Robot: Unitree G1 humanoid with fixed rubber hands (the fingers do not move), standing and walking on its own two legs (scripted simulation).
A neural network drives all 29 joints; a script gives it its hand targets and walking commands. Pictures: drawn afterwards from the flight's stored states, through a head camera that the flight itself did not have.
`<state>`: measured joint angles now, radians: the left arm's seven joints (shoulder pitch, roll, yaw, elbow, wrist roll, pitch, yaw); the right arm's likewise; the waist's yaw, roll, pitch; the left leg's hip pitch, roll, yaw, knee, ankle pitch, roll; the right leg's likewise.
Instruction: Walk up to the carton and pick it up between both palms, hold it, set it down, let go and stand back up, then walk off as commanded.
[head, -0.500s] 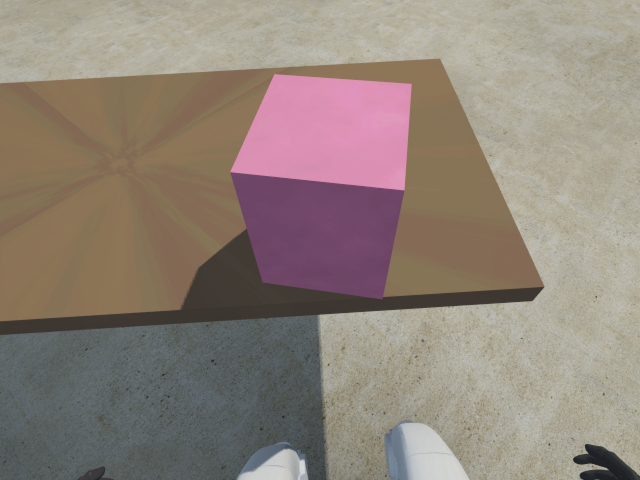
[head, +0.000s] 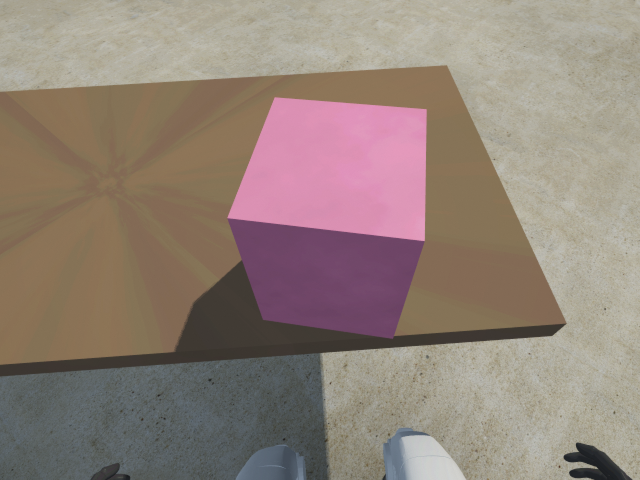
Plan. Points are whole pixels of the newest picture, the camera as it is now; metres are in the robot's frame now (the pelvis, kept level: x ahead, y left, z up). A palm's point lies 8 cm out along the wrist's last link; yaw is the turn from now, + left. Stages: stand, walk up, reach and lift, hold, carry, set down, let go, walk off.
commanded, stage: walk up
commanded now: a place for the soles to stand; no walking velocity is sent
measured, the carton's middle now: (337, 224) +0.43 +0.00 +0.03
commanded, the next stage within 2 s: reach and lift in 1.10 s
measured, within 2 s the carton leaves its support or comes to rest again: neither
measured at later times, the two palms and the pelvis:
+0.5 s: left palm out of the picture +0.09 +0.32 -0.09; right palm out of the picture +0.09 -0.32 -0.08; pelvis +0.00 +0.00 +0.00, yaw +0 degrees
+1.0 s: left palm out of the picture +0.09 +0.30 -0.09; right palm out of the picture +0.09 -0.33 -0.08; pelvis +0.00 -0.01 +0.00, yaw +0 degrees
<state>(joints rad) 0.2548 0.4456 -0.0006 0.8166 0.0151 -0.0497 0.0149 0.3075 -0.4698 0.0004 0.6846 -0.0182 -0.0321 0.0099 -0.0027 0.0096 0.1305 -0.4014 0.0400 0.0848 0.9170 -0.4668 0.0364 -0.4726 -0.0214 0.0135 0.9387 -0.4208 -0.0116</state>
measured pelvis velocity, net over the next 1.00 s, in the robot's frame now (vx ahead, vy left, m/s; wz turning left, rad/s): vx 0.00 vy -0.01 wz -0.01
